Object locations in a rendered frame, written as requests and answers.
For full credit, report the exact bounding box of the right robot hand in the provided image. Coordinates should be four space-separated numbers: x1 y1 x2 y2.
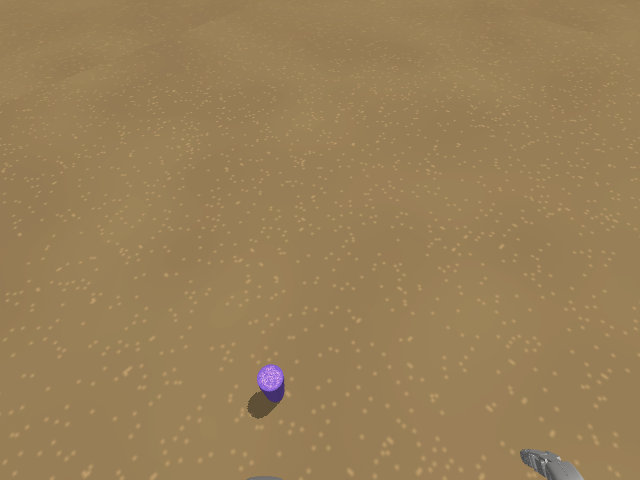
520 449 584 480

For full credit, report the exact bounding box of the cup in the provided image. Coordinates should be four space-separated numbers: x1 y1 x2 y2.
257 364 285 402

